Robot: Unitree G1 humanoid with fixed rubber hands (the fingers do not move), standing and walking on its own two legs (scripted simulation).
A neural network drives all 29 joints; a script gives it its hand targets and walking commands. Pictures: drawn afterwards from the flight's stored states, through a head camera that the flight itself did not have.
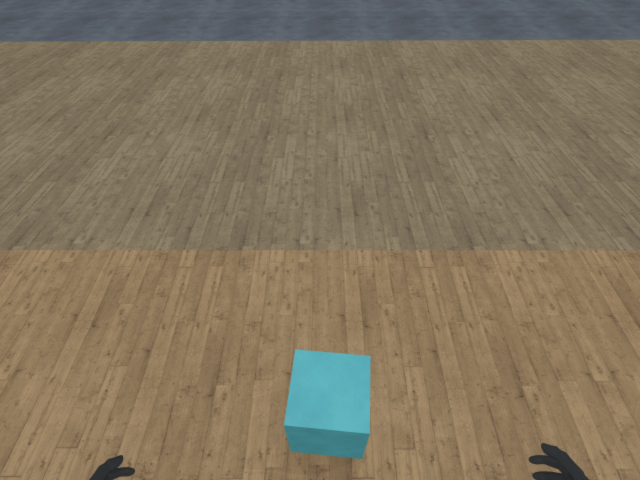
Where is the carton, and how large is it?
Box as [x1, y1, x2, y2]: [284, 349, 369, 458]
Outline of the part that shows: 295,349 284,427 290,451 361,458 369,434 369,356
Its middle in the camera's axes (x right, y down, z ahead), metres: +0.02 +0.47 +1.09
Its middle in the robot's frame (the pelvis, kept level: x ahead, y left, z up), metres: +0.43 -0.01 -0.66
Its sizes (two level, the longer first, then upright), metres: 0.210 0.200 0.250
